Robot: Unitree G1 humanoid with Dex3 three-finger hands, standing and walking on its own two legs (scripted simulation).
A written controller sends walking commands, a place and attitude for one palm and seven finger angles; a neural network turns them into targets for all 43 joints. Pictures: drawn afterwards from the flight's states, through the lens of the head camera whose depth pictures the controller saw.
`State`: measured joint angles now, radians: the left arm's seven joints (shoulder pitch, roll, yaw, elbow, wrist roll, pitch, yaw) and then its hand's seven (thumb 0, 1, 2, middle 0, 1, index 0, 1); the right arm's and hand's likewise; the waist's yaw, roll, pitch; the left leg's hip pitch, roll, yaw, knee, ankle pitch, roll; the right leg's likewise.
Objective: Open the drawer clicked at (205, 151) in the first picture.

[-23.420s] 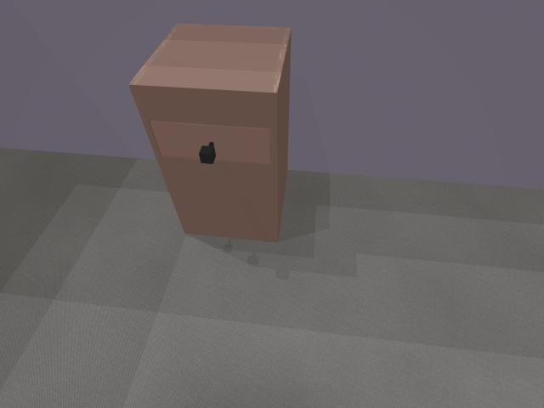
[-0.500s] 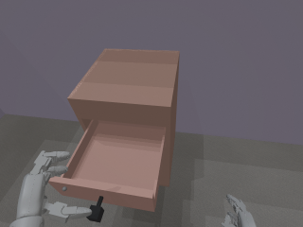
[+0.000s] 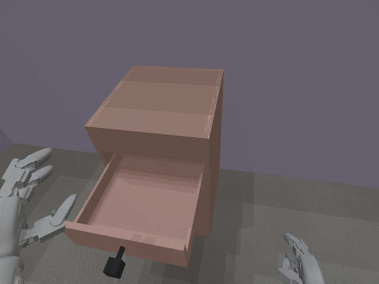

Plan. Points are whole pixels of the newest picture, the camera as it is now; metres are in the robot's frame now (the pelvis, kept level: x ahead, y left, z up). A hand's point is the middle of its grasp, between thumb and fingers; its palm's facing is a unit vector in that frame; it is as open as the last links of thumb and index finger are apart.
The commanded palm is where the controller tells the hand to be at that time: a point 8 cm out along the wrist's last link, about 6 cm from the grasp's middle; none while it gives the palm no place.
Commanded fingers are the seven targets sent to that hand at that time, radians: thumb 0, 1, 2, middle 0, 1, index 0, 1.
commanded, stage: draw the hand back to the body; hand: left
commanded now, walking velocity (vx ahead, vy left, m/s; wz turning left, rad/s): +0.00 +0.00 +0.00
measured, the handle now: (117, 260) +0.23 +0.26 -0.22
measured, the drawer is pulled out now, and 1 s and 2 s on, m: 0.30 0.30 0.30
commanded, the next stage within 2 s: step back with the hand held close in 0.30 s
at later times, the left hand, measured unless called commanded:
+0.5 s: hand (51, 210) +0.18 +0.24 +0.17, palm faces +0.40 -0.79 -0.46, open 7.5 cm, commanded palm +0.12 +0.27 +0.17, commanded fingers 0.00 0.90 0.90 -0.20 -0.30 -0.20 -0.30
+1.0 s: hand (18, 243) +0.13 +0.26 +0.16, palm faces +0.37 -0.80 -0.47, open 7.4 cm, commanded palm +0.07 +0.30 +0.17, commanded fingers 0.00 0.90 0.90 -0.20 -0.30 -0.20 -0.30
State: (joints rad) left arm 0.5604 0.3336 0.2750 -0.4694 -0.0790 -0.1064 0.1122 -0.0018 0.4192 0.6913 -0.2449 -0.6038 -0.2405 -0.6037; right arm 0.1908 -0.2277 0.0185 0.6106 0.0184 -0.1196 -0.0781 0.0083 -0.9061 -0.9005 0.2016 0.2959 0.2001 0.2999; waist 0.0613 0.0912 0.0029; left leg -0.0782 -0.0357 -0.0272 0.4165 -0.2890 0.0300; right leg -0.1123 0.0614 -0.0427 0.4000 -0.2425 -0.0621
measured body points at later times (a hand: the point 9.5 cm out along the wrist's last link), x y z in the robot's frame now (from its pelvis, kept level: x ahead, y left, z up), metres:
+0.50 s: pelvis -0.01 -0.01 +0.00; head -0.01 -0.03 +0.45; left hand +0.15 +0.28 +0.19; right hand +0.17 -0.23 -0.09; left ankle -0.04 +0.10 -0.74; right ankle -0.01 -0.08 -0.74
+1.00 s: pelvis -0.06 +0.02 -0.01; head -0.04 +0.03 +0.44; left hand +0.10 +0.30 +0.18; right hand +0.12 -0.20 -0.08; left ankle -0.04 +0.10 -0.74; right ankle -0.01 -0.08 -0.74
